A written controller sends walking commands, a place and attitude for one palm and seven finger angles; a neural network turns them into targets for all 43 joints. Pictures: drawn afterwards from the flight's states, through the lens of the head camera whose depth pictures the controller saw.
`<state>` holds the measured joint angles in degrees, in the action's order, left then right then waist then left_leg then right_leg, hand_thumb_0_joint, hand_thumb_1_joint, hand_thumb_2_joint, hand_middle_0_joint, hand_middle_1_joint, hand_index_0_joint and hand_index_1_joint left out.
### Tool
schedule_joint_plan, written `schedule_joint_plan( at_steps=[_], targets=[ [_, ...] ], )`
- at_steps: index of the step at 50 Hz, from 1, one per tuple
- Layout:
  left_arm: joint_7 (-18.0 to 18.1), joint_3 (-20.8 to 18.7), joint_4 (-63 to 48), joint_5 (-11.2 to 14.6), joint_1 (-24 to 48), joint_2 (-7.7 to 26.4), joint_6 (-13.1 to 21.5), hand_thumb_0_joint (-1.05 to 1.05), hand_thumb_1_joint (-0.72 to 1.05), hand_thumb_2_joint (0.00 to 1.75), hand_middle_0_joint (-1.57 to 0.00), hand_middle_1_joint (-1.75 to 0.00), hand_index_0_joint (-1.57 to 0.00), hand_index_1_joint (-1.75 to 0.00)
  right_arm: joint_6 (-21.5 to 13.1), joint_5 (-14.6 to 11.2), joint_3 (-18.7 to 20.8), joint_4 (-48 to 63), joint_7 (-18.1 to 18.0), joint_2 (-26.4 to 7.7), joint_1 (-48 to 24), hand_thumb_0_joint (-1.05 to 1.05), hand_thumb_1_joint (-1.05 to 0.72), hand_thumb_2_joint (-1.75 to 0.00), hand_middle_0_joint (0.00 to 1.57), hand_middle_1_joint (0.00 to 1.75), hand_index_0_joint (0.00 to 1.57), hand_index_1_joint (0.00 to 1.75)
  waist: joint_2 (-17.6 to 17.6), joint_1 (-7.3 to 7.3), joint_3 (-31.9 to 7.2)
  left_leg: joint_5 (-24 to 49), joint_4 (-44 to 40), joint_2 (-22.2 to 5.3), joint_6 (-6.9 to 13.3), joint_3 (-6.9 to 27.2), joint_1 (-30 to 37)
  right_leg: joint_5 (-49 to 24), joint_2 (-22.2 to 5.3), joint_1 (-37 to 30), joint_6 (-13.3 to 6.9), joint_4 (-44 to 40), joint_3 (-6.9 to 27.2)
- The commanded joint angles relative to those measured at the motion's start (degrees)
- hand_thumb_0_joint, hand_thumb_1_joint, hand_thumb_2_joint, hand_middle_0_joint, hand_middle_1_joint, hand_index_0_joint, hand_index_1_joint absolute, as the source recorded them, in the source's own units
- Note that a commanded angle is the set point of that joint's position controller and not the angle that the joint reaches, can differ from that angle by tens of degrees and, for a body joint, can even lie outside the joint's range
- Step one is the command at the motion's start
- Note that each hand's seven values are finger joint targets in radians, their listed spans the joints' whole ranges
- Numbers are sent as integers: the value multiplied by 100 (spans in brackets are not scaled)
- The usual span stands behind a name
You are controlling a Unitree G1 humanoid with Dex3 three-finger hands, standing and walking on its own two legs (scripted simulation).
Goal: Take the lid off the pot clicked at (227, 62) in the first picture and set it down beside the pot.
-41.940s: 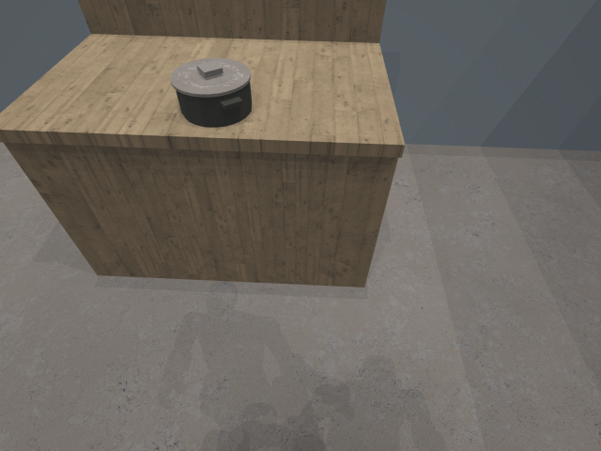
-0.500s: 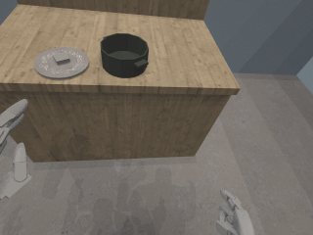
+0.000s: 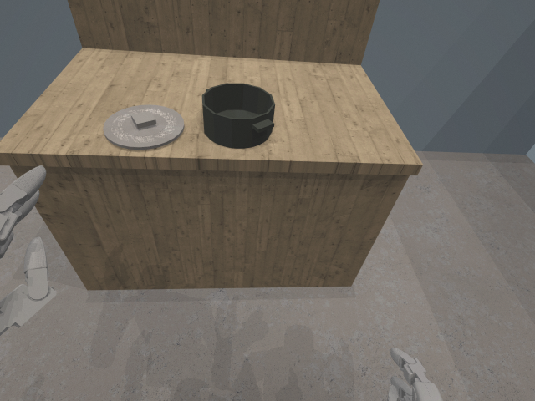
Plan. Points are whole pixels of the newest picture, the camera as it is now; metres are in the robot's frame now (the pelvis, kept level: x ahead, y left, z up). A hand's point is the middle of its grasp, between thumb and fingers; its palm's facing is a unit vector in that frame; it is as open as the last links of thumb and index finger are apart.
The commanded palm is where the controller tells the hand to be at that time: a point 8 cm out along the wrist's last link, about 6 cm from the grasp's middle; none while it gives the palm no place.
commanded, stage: stop stepping back and stand still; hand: left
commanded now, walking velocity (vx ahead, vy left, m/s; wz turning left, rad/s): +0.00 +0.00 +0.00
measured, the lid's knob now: (143, 119) +0.79 +0.36 -0.02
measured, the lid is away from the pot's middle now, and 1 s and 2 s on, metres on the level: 0.25 0.25 0.25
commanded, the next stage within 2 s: let the arm hang, fingers relaxed in 1.10 s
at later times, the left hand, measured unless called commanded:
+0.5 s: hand out of the picture +0.13 +0.16 -0.16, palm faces +0.08 -0.99 -0.11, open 6.9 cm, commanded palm none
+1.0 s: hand out of the picture +0.11 +0.18 -0.16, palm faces +0.12 -0.97 -0.20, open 7.3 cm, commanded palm none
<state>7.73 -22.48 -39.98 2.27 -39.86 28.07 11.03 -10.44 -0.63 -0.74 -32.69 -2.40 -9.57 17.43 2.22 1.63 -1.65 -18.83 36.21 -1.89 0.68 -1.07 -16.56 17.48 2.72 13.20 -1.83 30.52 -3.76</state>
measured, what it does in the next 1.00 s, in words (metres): steps on the spot: right foot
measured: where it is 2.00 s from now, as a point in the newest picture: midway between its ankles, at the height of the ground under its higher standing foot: outside the picture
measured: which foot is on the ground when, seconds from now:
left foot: down 0.00-1.00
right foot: down 0.00-0.16, up 0.18-0.40, down 0.42-1.00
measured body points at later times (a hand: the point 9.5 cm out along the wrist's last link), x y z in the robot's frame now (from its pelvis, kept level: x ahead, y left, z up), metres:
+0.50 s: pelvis +0.04 +0.00 +0.00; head +0.08 +0.02 +0.44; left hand +0.12 +0.21 -0.15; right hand +0.08 -0.25 -0.14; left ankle +0.01 +0.11 -0.72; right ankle +0.07 -0.11 -0.73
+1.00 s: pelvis +0.08 +0.00 +0.01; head +0.10 +0.00 +0.46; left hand +0.10 +0.23 -0.15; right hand +0.10 -0.22 -0.15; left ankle +0.01 +0.10 -0.73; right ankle +0.07 -0.11 -0.73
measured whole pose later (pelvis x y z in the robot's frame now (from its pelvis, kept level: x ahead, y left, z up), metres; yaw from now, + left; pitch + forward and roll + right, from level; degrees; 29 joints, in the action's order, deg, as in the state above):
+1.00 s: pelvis +0.08 +0.00 +0.01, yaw +5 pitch +0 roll +0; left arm 2.2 -1.9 59.6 -0.3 -12.8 8.8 -0.4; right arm 0.1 1.0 2.5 -59.3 -2.5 -7.6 16.7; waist -0.5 1.2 2.9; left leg -20.3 27.4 0.5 1.2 -0.5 -6.7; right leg 16.7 2.3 11.3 -1.3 28.3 1.4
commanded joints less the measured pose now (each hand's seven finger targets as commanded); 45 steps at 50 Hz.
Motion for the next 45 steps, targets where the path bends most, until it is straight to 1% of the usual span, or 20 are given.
schedule_joint_plan(
  at_steps=[1,3,5,6,8,9,10,12,14,16,18,19,20,21,23,26,29,31,34,45],
  targets=[
    [74,-649,81,107,973,505,335,0,90,90,-20,-30,-20,-30,-17,-48,445,606,-49,-870,-754,0,-90,-90,20,30,20,30,937,-66,211,-841,1833,116,55,74,-1601,1049,-2051,-476,-968,-2060,3111],
    [-11,-420,398,81,855,187,297,0,90,90,-20,-30,-20,-30,77,-75,443,549,-2,-900,-788,0,-90,-90,20,30,20,30,677,-21,367,-838,1516,-99,108,328,-1227,631,-1914,-52,-956,-1864,2630],
    [-65,-269,286,57,845,69,311,0,90,90,-20,-30,-20,-30,137,-54,304,542,-35,-781,-839,0,-90,-90,20,30,20,30,517,77,304,-252,-172,-135,181,112,-102,33,-1564,304,-642,-1294,1545],
    [-606,1410,4340,-669,1796,-1004,-660,0,90,90,-20,-30,-20,-30,142,62,558,-983,471,-1258,-58,0,-90,-90,20,30,20,30,-23,534,-14,1267,172,-437,202,444,84,-1230,-1533,1208,-329,659,83],
    [-759,1549,4299,-565,1697,-1373,-1149,0,90,90,-20,-30,-20,-30,614,185,575,-562,320,-1302,54,0,-90,-90,20,30,20,30,-1513,380,241,2236,-1676,-1425,880,2764,358,1734,-202,2369,264,2772,-34],
    [-728,1590,4342,-508,1770,-1312,-1175,0,90,90,-20,-30,-20,-30,654,250,568,-437,230,-1497,68,0,-90,-90,20,30,20,30,-1020,310,-69,1819,-1653,-1789,1335,3439,232,1810,-193,2500,246,3578,698],
    [-734,1637,4590,-495,2063,-1224,-1130,0,90,90,-20,-30,-20,-30,649,310,596,-317,205,-1513,-151,0,-90,-90,20,30,20,30,-125,232,-88,1552,-1530,-1736,1497,3437,72,1570,-370,2418,263,3593,981],
    [-728,1668,5300,-444,2741,-1226,-1052,0,90,90,-20,-30,-20,-30,646,407,568,-441,146,-1366,-122,0,-90,-90,20,30,20,30,140,206,-230,3742,-1173,-1525,1465,2933,727,1482,-404,2624,328,3509,967],
    [-706,1770,6057,-363,2918,-1178,-1114,0,90,90,-20,-30,-20,-30,698,376,478,-632,77,-1228,-224,0,-90,-90,20,30,20,30,-241,53,-178,4232,-1214,-1327,1262,2231,611,1310,-437,2096,352,2923,955],
    [-739,1861,6800,-337,2654,-1101,-1141,0,90,90,-20,-30,-20,-30,736,331,448,-839,66,-1221,-417,0,-90,-90,20,30,20,30,-984,-159,-284,3649,-1181,-989,875,1462,221,997,-354,919,289,1665,668],
    [-761,1890,7525,-339,2164,-946,-1086,0,90,90,-20,-30,-20,-30,789,221,416,-1002,91,-1088,-461,0,-90,-90,20,30,20,30,-1037,-363,-483,2443,-788,-480,410,883,-274,-443,-172,-419,238,310,536],
    [-733,1862,7777,-349,2051,-709,-1024,0,90,90,-20,-30,-20,-30,804,153,402,-1091,115,-851,-296,0,-90,-90,20,30,20,30,-430,-367,-546,1364,-326,-12,173,560,-679,-1049,-607,-916,53,-137,1415],
    [-699,1837,7952,-351,2026,-457,-977,0,90,90,-20,-30,-20,-30,841,89,378,-1127,124,-607,-149,0,-90,-90,20,30,20,30,259,-285,-346,-162,284,407,-54,145,-1003,-1207,-1530,-838,-358,-828,2660],
    [-687,1874,8071,-345,2197,-333,-952,0,90,90,-20,-30,-20,-30,881,68,395,-1257,135,-602,41,0,-90,-90,20,30,20,30,122,-117,-262,-844,746,395,-78,71,-689,-801,-2051,-334,-798,-1352,3207],
    [-658,1826,8154,-393,2651,-725,-972,0,90,90,-20,-30,-20,-30,978,122,476,-1462,167,-439,246,0,-90,-90,20,30,20,30,5,117,58,-709,973,319,-11,166,-201,236,-1652,529,-854,-1585,2781],
    [-587,1865,8501,-329,2921,-1033,-978,0,90,90,-20,-30,-20,-30,980,134,444,-1774,156,-379,548,0,-90,-90,20,30,20,30,370,192,34,98,-154,18,99,297,116,-1089,-1348,173,-667,-1068,1905],
    [-616,1953,8781,-244,2662,-1337,-1049,0,90,90,-20,-30,-20,-30,930,185,424,-1896,93,-595,428,0,-90,-90,20,30,20,30,-797,-87,86,1682,-1336,-720,450,1134,374,-1056,-481,186,-108,-205,788],
    [-627,1962,9006,-238,2671,-1329,-1043,0,90,90,-20,-30,-20,-30,901,182,421,-2010,10,-605,425,0,-90,-90,20,30,20,30,-1079,-116,-80,2877,-1341,-756,504,1003,557,-1458,-405,-207,-4,6,525],
    [-611,1978,9242,-228,2638,-1292,-1046,0,90,90,-20,-30,-20,-30,906,138,405,-2130,-42,-502,530,0,-90,-90,20,30,20,30,-828,-101,-185,3447,-1189,-660,408,704,890,-1830,-455,-368,-25,-87,537],
    [-538,1993,9672,-272,2574,-1336,-1046,0,90,90,-20,-30,-20,-30,996,137,393,-2483,1,-289,448,0,-90,-90,20,30,20,30,39,-53,400,1579,-1207,-333,241,364,732,-2043,-677,-323,-155,-523,962]
  ],
)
